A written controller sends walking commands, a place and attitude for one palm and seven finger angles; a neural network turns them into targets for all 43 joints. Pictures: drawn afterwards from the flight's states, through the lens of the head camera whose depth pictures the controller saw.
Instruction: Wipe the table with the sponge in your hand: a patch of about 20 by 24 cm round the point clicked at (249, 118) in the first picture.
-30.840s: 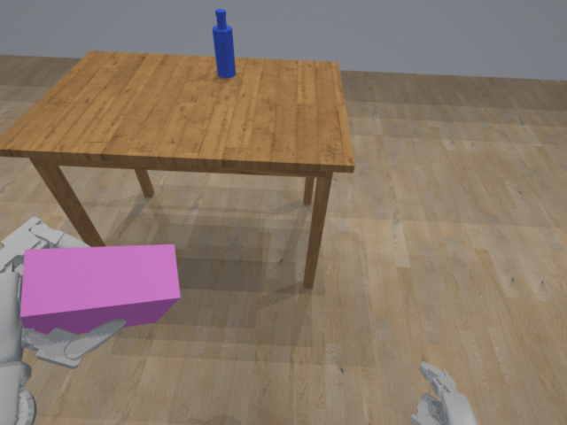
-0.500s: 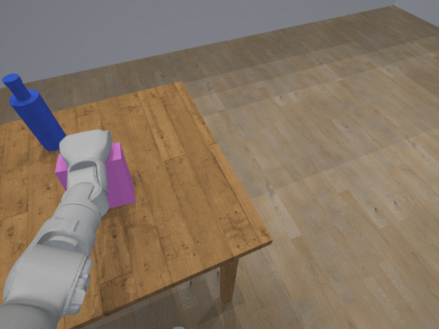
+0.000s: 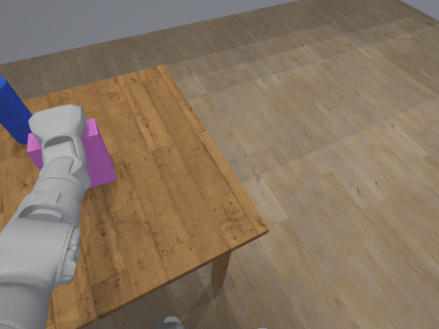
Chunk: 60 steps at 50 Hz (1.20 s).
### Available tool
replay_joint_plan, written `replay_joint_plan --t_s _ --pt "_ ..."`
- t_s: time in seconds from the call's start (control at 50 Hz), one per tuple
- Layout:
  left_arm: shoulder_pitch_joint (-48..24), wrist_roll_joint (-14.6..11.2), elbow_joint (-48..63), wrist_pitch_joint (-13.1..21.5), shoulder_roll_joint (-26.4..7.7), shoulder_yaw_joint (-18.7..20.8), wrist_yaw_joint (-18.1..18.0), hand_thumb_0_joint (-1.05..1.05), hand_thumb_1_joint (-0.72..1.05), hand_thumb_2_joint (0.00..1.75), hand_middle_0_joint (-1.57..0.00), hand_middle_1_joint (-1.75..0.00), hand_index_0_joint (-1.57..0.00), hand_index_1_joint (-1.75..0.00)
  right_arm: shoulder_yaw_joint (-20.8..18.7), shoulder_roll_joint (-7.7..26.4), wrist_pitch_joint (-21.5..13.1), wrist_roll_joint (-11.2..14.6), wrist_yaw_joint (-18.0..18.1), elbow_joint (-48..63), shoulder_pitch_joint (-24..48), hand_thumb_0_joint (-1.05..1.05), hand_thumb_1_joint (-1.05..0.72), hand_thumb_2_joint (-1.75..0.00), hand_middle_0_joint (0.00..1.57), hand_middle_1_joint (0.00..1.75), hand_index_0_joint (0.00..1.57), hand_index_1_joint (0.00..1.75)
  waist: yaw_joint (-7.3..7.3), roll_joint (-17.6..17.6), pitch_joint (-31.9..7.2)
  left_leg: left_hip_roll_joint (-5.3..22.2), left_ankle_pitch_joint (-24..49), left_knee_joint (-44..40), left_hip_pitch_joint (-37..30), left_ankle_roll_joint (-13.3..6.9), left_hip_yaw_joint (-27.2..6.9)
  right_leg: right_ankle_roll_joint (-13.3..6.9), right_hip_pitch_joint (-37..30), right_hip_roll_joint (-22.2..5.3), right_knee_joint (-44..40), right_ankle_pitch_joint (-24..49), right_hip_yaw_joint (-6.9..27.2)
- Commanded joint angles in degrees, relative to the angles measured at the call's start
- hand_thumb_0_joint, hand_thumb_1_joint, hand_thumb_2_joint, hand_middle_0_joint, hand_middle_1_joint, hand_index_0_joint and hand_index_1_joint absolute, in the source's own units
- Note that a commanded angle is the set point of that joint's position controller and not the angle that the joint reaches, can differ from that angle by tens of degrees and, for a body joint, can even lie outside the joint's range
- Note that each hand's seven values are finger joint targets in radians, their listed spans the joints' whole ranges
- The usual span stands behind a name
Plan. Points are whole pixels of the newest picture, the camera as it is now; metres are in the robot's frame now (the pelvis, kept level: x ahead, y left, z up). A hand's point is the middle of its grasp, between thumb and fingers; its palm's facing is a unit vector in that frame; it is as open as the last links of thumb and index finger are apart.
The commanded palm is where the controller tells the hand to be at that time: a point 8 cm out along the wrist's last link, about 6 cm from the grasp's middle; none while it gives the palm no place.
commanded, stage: slide back across to the first lane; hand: left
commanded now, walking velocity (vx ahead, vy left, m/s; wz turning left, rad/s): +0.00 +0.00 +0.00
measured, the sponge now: (80, 166) +0.45 +0.28 -0.01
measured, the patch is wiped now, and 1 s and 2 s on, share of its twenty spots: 1.00 1.00 1.00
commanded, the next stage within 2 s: wipe back along the first lane in 0.50 s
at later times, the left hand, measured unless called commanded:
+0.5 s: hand (37, 153) +0.44 +0.34 +0.05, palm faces -0.12 -0.03 -0.99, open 10.2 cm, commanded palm +0.41 +0.33 +0.09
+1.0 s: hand (29, 170) +0.40 +0.34 +0.05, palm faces -0.07 -0.01 -1.00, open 10.2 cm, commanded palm +0.36 +0.32 +0.08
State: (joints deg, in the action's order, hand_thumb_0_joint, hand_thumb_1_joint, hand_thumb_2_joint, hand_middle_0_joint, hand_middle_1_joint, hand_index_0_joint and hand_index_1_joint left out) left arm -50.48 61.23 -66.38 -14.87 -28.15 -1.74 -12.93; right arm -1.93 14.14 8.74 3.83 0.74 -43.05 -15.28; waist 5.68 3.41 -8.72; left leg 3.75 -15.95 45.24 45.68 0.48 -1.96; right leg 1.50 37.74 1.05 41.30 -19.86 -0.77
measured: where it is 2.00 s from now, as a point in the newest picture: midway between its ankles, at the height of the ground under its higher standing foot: outside the picture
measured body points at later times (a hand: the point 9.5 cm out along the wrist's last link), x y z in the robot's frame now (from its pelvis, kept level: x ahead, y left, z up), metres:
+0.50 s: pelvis +0.03 +0.00 +0.01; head +0.08 +0.01 +0.46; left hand +0.44 +0.33 +0.11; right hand +0.11 -0.27 -0.11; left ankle +0.05 +0.12 -0.70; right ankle +0.00 -0.15 -0.70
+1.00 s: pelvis +0.04 +0.01 +0.02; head +0.07 +0.01 +0.47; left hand +0.40 +0.34 +0.11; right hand +0.17 -0.25 -0.10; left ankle +0.05 +0.12 -0.70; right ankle +0.00 -0.15 -0.70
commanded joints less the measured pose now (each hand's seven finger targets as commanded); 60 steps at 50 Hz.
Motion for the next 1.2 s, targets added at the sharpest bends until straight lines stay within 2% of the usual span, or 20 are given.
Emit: replay_joint_plan --t_s 0.0,0.08,0.14,0.18,0.24,0.28,0.32,0.36,0.46,0.48,0.56,0.64,0.7,0.76,0.82,0.94,1.04,1.1,1.14,1.18 --pt "-15.0 2.1 7.6 -0.3 -18.1 3.8 -1.2 0.0 0.1 1.3 -1.2 -1.6 -1.2 -1.6 -2.9 9.9 -1.2 -0.3 0.4 5.3 -2.3 0.0 -0.9 -0.9 0.2 0.3 0.2 0.3 -1.78 -0.4 -18.4 -2.4 7.2 -5.5 -19.3 -2.9 0.8 -4.0 -4.9 2.0 -7.3 9.4 -2.3" --pt "-12.4 1.8 9.8 0.5 -20.8 5.7 -1.0 0.0 0.1 1.3 -1.2 -1.6 -1.2 -1.6 -3.0 10.0 -1.2 0.0 0.3 5.6 -1.9 0.0 -0.9 -0.9 0.2 0.3 0.2 0.3 -2.66 -0.1 -18.3 -2.5 8.3 -6.5 -20.5 -3.1 0.9 -4.0 -7.2 2.1 -8.1 10.3 -2.3" --pt "-10.5 1.4 10.8 0.8 -18.4 4.4 -0.4 0.0 0.1 1.3 -1.2 -1.6 -1.2 -1.6 -3.1 9.8 -1.3 0.3 0.1 5.7 -1.0 0.0 -0.9 -0.9 0.2 0.3 0.2 0.3 -2.79 2.0 -16.1 -2.5 9.0 -7.5 -22.2 -2.8 0.6 -4.4 -6.5 2.1 -8.6 10.1 -2.7" --pt "-8.5 1.4 10.9 1.2 -20.1 5.6 -0.1 0.0 0.1 1.3 -1.2 -1.6 -1.2 -1.6 -3.1 10.1 -1.3 0.1 0.0 5.5 -1.2 0.0 -0.9 -0.9 0.2 0.3 0.2 0.3 -3.1 0.4 -16.2 -2.5 9.4 -7.6 -22.5 -3.0 0.7 -4.3 -7.6 2.1 -8.9 10.6 -2.8" --pt "-8.4 1.3 12.8 2.4 -19.1 4.7 0.9 0.0 0.1 1.3 -1.2 -1.6 -1.2 -1.6 -3.1 10.0 -1.4 0.3 0.1 5.6 -0.5 0.0 -0.9 -0.9 0.2 0.3 0.2 0.3 -2.86 1.3 -15.6 -2.7 10.3 -8.0 -23.5 -3.1 0.9 -4.4 -8.2 2.0 -9.4 12.1 -2.5" --pt "-7.1 1.9 12.8 2.9 -21.9 6.3 1.2 0.0 0.1 1.3 -1.2 -1.6 -1.2 -1.6 -3.2 10.4 -1.2 0.2 0.3 5.6 -0.7 0.0 -0.9 -0.9 0.2 0.3 0.2 0.3 -2.87 0.4 -15.1 -2.8 10.2 -8.0 -23.7 -3.3 1.1 -4.3 -8.6 2.0 -9.9 11.9 -2.4" --pt "-7.1 2.2 13.0 3.6 -21.4 5.6 1.5 0.0 0.1 1.3 -1.2 -1.6 -1.2 -1.6 -3.2 10.4 -1.1 0.3 0.3 5.8 -0.4 0.0 -0.9 -0.9 0.2 0.3 0.2 0.3 -2.63 0.9 -13.9 -2.9 10.4 -8.0 -23.7 -3.2 1.2 -4.4 -8.0 1.9 -10.0 12.1 -2.5" --pt "-5.8 2.1 14.3 4.7 -20.2 5.3 2.1 0.0 0.1 1.3 -1.2 -1.6 -1.2 -1.6 -3.4 10.3 -1.2 0.1 0.2 5.9 -0.6 0.0 -0.9 -0.9 0.2 0.3 0.2 0.3 -3.1 1.9 -14.8 -2.9 12.9 -7.7 -25.6 -3.2 1.0 -4.7 -8.2 2.0 -9.6 13.8 -2.8" --pt "-1.9 1.7 16.6 6.4 -21.8 7.6 2.5 0.0 0.1 1.3 -1.2 -1.6 -1.2 -1.6 -3.7 10.5 -0.6 -0.2 0.3 6.5 -0.1 0.0 -0.9 -0.9 0.2 0.3 0.2 0.3 -3.95 1.7 -17.2 -3.0 18.4 -6.5 -27.2 -3.2 1.2 -4.9 -10.4 1.9 -8.7 20.0 -2.8" --pt "-2.1 1.8 17.0 6.4 -21.0 6.8 2.4 0.0 0.1 1.3 -1.2 -1.6 -1.2 -1.6 -3.7 10.4 -0.4 0.0 0.3 6.7 0.4 0.0 -0.9 -0.9 0.2 0.3 0.2 0.3 -3.28 1.2 -16.2 -3.0 18.0 -6.6 -27.1 -3.1 1.3 -4.7 -9.8 1.8 -8.9 19.5 -2.8" --pt "-0.5 1.7 18.4 6.7 -21.3 7.6 2.4 0.0 0.1 1.3 -1.2 -1.6 -1.2 -1.6 -3.8 10.6 -0.2 -0.1 0.2 7.0 1.0 0.0 -0.9 -0.9 0.2 0.3 0.2 0.3 -3.89 1.3 -16.4 -3.3 19.9 -6.2 -27.9 -3.3 1.1 -4.9 -10.5 1.9 -8.8 21.2 -2.8" --pt "2.7 0.4 22.0 6.6 -16.6 5.6 2.8 0.0 0.1 1.3 -1.2 -1.6 -1.2 -1.6 -3.9 9.8 -0.1 0.1 -0.1 7.9 2.6 0.0 -0.9 -0.9 0.2 0.3 0.2 0.3 -4.38 2.0 -17.5 -3.1 23.3 -6.2 -29.7 -3.2 1.2 -5.0 -11.5 1.8 -8.8 24.1 -2.9" --pt "7.4 -0.6 22.7 5.6 -16.0 5.5 2.8 0.0 0.1 1.3 -1.2 -1.6 -1.2 -1.6 -3.9 10.2 0.4 0.2 -0.2 8.3 3.3 0.0 -0.9 -0.9 0.2 0.3 0.2 0.3 -4.36 -1.3 -16.5 -3.3 22.6 -6.0 -28.6 -3.3 1.6 -4.5 -13.2 1.7 -9.2 25.6 -3.0" --pt "12.6 -2.2 25.9 4.7 -14.7 5.6 2.9 0.0 0.1 1.3 -1.2 -1.6 -1.2 -1.6 -3.6 10.1 0.4 0.3 -0.4 9.2 4.7 0.0 -0.9 -0.9 0.2 0.3 0.2 0.3 -5.42 0.1 -16.4 -3.5 23.9 -6.5 -29.4 -3.2 1.6 -4.7 -15.1 1.6 -9.4 26.9 -3.1" --pt "15.1 -2.6 26.8 3.3 -13.1 4.6 3.0 0.0 0.1 1.3 -1.2 -1.6 -1.2 -1.6 -3.4 10.0 0.5 0.7 -0.5 9.5 5.9 0.0 -0.9 -0.9 0.2 0.3 0.2 0.3 -5.06 -2.5 -13.8 -3.5 21.2 -7.4 -28.0 -3.2 1.7 -4.4 -15.2 1.5 -10.1 25.5 -3.4" --pt "18.1 -2.9 28.7 1.9 -10.9 3.5 4.0 0.0 0.1 1.3 -1.2 -1.6 -1.2 -1.6 -2.9 9.8 0.2 0.9 -0.3 10.2 7.8 0.0 -0.9 -0.9 0.2 0.3 0.2 0.3 -5.71 -2.1 -10.7 -3.4 18.7 -8.9 -28.3 -2.9 0.9 -4.9 -14.6 1.5 -10.9 21.2 -3.8" --pt "19.7 -3.2 30.7 1.3 -6.2 0.0 4.1 0.0 0.1 1.3 -1.2 -1.6 -1.2 -1.6 -2.6 9.2 0.1 0.9 -0.3 11.0 8.8 0.0 -0.9 -0.9 0.2 0.3 0.2 0.3 -5.34 -2.6 -9.2 -3.3 16.7 -9.4 -28.7 -2.8 0.2 -5.0 -13.0 1.8 -11.0 17.7 -4.3" --pt "23.1 -3.4 31.6 0.7 -6.4 0.5 3.8 0.0 0.1 1.3 -1.2 -1.6 -1.2 -1.6 -2.5 9.3 0.0 0.9 -0.3 11.4 9.2 0.0 -0.9 -0.9 0.2 0.3 0.2 0.3 -6.12 -3.5 -9.3 -3.5 14.9 -9.6 -28.4 -2.7 0.1 -5.0 -13.4 1.8 -11.2 16.1 -4.4" --pt "23.1 -4.0 34.3 0.6 -4.3 -0.8 3.7 0.0 0.1 1.3 -1.2 -1.6 -1.2 -1.6 -2.5 8.9 -0.2 1.1 -0.2 11.9 10.2 0.0 -0.9 -0.9 0.2 0.3 0.2 0.3 -6.11 -2.0 -10.3 -3.4 15.7 -9.8 -29.2 -2.7 0.0 -5.1 -14.0 1.7 -11.0 16.5 -4.3" --pt "24.3 -3.9 33.8 -0.1 -6.4 0.7 3.5 0.0 0.1 1.3 -1.2 -1.6 -1.2 -1.6 -2.2 9.2 -0.1 1.0 -0.2 11.7 10.3 0.0 -0.9 -0.9 0.2 0.3 0.2 0.3 -6.32 -2.7 -8.9 -3.6 14.1 -9.9 -28.4 -2.6 0.1 -5.1 -14.1 1.7 -11.2 15.7 -4.3"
